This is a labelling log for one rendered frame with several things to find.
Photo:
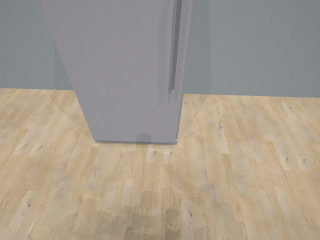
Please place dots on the handle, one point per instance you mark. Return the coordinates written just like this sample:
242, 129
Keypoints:
176, 42

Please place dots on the fridge door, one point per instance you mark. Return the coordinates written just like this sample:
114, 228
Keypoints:
118, 55

